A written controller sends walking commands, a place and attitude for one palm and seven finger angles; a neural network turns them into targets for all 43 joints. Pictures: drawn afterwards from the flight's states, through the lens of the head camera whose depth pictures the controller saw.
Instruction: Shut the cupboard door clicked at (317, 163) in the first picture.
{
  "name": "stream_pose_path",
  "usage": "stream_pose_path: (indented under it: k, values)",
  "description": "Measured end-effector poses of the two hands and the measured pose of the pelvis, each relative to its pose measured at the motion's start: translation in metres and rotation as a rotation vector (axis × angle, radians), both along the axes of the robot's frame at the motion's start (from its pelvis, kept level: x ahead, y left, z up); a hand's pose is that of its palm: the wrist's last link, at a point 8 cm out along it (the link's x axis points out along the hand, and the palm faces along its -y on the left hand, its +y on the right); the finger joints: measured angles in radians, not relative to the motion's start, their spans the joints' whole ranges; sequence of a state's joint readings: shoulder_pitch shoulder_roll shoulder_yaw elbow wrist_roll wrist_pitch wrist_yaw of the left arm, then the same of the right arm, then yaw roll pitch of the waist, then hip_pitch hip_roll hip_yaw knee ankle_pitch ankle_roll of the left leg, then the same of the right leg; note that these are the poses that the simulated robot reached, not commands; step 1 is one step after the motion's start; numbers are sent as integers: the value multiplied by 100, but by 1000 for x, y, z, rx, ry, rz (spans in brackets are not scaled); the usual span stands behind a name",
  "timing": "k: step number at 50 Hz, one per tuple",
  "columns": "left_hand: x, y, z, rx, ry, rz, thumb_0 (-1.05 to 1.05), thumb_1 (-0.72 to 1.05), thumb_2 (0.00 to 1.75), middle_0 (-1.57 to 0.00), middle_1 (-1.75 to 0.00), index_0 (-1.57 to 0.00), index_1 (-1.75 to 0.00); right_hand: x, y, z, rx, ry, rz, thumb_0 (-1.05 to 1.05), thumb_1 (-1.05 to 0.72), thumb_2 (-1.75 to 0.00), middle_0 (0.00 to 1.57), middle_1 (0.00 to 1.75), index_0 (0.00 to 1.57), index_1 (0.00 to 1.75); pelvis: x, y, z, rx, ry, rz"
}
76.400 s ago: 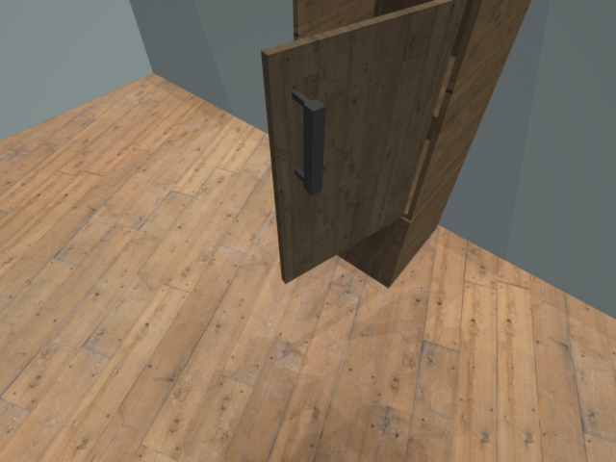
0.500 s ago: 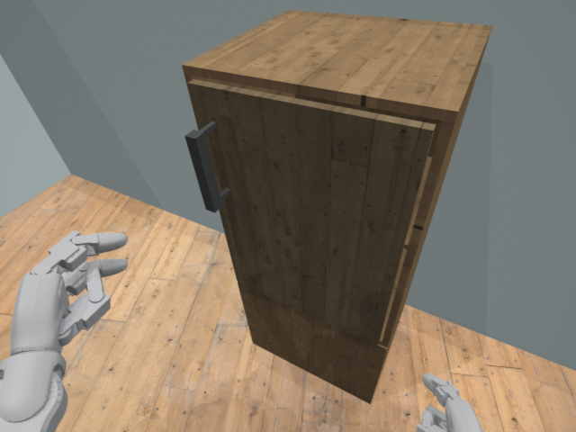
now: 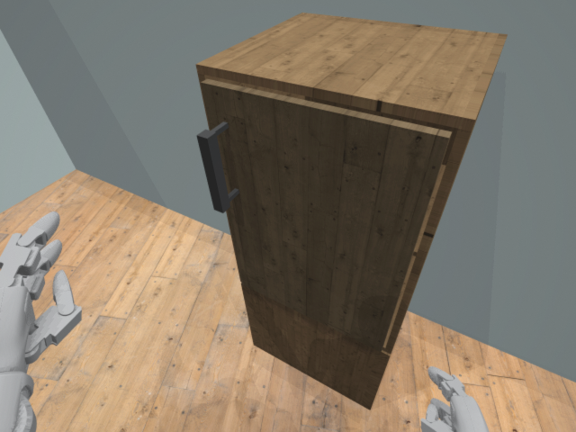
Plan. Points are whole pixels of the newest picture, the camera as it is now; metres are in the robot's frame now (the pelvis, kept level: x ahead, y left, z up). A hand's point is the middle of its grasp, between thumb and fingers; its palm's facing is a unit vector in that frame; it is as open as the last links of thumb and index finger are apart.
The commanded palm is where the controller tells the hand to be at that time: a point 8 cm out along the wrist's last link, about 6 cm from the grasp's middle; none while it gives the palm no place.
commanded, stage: draw the hand back to the body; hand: left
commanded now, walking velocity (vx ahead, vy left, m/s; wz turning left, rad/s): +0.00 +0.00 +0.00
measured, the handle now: (222, 168) +0.55 +0.20 +0.09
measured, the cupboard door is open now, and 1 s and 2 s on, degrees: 0 0 0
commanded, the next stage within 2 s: step back with the hand held close in 0.02 s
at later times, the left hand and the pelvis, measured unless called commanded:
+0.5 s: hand (66, 318) +0.18 +0.27 +0.15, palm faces +0.34 -0.81 -0.49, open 7.4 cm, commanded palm +0.13 +0.31 +0.17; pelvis -0.02 +0.01 -0.01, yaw -2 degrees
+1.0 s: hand out of the picture +0.10 +0.30 +0.16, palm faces +0.48 -0.75 -0.46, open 7.4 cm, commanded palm +0.04 +0.34 +0.17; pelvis -0.09 +0.03 -0.02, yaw +2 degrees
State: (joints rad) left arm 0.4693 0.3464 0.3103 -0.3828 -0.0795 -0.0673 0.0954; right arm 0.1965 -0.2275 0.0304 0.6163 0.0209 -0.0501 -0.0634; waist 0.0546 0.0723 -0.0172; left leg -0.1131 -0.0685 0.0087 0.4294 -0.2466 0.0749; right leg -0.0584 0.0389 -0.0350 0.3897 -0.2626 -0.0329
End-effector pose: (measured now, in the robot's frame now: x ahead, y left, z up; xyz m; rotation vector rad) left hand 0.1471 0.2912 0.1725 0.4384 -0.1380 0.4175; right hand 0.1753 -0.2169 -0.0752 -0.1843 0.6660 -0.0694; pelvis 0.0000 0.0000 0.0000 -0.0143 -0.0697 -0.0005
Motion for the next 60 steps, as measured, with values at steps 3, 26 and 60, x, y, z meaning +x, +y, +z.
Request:
stream_pose_path:
  k: [3, 26, 60]
  values:
    - [1, 1, 7, 22, -15, -5, 2, 89, 90, -22, -30, -21, -31, -1, 1, -1, 6, 1, -2, 1, -91, -90, 20, 30, 20, 30, 1, 1, 0, -1, -3, -2]
    - [-3, 15, 1, 112, 35, -79, 2, 89, 90, -22, -30, -21, -30, -42, -22, -6, -63, 106, -153, 1, -91, -90, 20, 30, 20, 30, -22, 15, -7, -3, 71, -29]
    - [-97, 54, 0, 168, -204, -15, 1, 89, 90, -21, -30, -21, -30, -121, 15, -18, -126, 87, -65, 1, -90, -90, 21, 30, 20, 30, -102, 37, -29, -43, 55, 42]
